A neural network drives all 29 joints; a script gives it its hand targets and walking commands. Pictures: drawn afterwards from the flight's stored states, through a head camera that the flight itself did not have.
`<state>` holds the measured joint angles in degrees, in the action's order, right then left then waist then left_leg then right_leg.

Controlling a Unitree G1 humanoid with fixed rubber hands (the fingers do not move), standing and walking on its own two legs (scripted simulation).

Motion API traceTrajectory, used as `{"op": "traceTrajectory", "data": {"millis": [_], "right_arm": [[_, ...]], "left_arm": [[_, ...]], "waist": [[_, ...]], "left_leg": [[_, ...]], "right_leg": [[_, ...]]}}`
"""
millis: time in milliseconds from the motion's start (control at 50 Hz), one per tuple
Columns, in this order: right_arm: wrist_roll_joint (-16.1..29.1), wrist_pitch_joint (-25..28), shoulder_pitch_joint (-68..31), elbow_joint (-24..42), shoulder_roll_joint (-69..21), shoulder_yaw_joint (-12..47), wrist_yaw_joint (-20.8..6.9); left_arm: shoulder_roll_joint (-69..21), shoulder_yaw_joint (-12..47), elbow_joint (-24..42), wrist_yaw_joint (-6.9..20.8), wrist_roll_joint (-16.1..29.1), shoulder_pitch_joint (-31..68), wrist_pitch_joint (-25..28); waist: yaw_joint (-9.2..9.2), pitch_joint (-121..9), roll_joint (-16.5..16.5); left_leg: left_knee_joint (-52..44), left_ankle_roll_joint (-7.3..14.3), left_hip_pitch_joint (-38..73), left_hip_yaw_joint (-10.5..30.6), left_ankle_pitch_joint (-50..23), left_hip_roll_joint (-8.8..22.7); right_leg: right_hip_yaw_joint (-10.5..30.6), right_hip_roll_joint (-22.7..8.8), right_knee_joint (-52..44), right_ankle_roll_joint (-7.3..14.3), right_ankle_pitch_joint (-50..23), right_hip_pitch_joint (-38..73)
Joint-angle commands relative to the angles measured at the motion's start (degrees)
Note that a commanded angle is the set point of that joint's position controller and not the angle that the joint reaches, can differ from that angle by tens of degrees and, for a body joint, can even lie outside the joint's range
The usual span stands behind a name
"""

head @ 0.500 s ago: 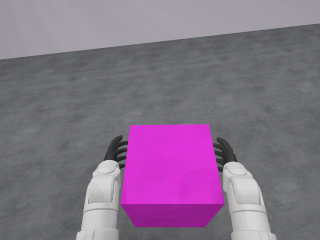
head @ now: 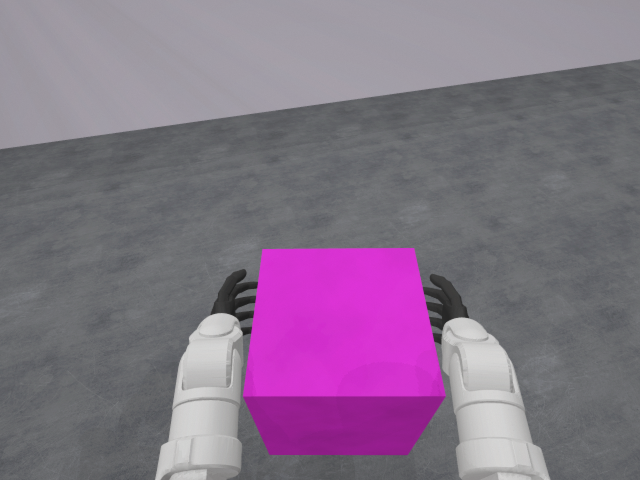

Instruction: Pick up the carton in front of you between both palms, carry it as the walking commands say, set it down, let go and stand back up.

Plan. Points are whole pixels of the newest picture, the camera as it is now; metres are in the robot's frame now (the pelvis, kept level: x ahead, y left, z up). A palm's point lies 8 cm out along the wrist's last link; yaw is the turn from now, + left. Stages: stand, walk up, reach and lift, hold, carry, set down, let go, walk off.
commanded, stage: hold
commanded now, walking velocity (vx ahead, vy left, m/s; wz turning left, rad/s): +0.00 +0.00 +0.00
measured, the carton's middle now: (338, 356) +0.28 +0.00 -0.03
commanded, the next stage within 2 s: set down in 0.34 s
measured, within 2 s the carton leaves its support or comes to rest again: neither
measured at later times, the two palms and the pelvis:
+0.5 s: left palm (231, 299) +0.32 +0.15 +0.05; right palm (450, 308) +0.31 -0.15 +0.05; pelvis +0.03 +0.01 +0.00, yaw -1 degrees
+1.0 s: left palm (250, 349) +0.36 +0.15 -0.14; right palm (417, 353) +0.36 -0.15 -0.15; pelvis +0.00 -0.01 -0.07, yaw -1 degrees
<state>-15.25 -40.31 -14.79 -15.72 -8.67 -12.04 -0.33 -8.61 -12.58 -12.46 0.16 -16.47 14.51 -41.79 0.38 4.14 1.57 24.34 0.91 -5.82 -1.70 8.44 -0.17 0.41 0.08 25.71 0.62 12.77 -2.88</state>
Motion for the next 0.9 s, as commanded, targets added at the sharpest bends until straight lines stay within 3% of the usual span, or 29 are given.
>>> {"op": "traceTrajectory", "data": {"millis": [0,180,280,400,480,580,700,760,880], "right_arm": [[13.68,2.83,-30.07,2.39,-53.43,28.26,-14.08],[12.63,2.28,-32.88,-1.54,-53.99,25.18,-15.27],[12.14,1.91,-32.16,-1.44,-53.95,24.40,-14.96],[12.24,1.71,-30.30,0.74,-53.56,25.00,-14.06],[10.07,3.31,-31.61,-2.99,-53.03,21.69,-13.65],[4.01,8.77,-35.71,-11.37,-51.21,13.33,-12.88],[-2.50,18.89,-32.26,-16.37,-42.31,5.16,-10.20],[-1.05,24.89,-32.36,-16.47,-41.69,7.51,-9.21],[4.58,35.26,-39.48,-15.54,-44.92,19.45,-7.16]], "left_arm": [[-54.71,30.58,-0.31,14.88,14.55,26.73,1.60],[-55.84,27.45,-5.36,15.57,13.59,29.04,1.46],[-55.62,26.79,-5.61,15.47,13.28,29.13,1.37],[-54.44,26.82,-3.53,14.70,13.03,27.92,1.69],[-52.60,22.82,-6.64,14.42,10.72,29.76,3.61],[-48.55,13.79,-14.55,13.87,4.88,34.93,9.26],[-38.13,5.81,-18.55,11.70,-0.96,32.52,19.27],[-38.44,7.88,-19.71,11.54,0.00,32.35,25.02],[-42.41,16.95,-20.29,11.30,4.73,37.12,35.14]], "waist": [[-0.24,-11.31,-2.01],[0.06,-10.58,-2.78],[-0.28,-11.06,-2.34],[-0.15,-13.35,-1.92],[0.36,-11.79,-1.51],[0.78,-10.02,-1.03],[1.73,-13.83,-1.29],[1.51,-20.93,-1.35],[1.78,-43.01,-0.35]], "left_leg": [[-4.30,-0.74,10.23,6.78,9.78,-3.59],[-6.55,-0.57,9.48,7.82,11.18,-2.14],[-6.39,-0.62,10.43,7.80,6.54,-1.94],[-4.84,-0.56,12.22,7.15,-4.20,-2.52],[-3.71,-0.19,10.29,6.73,-3.42,-2.99],[0.44,0.53,4.16,6.10,-1.89,-3.62],[8.33,0.43,-7.11,4.50,-8.41,-5.07],[13.30,0.15,-11.31,4.43,-13.26,-5.79],[25.60,-0.19,-20.12,5.09,-21.86,-6.64]], "right_leg": [[5.29,2.86,-8.06,3.18,8.19,-11.03],[4.81,3.77,-7.22,2.44,6.46,-9.98],[4.81,3.84,-7.51,2.23,3.65,-9.11],[5.04,3.99,-7.84,1.85,-1.76,-7.16],[5.05,4.06,-6.94,1.69,-0.91,-8.52],[4.56,4.41,-3.15,1.57,0.61,-14.08],[4.12,5.51,4.89,0.38,-5.99,-22.43],[4.16,6.42,9.20,-0.31,-10.46,-26.80],[3.95,7.23,20.91,-1.87,-19.33,-36.14]]}}
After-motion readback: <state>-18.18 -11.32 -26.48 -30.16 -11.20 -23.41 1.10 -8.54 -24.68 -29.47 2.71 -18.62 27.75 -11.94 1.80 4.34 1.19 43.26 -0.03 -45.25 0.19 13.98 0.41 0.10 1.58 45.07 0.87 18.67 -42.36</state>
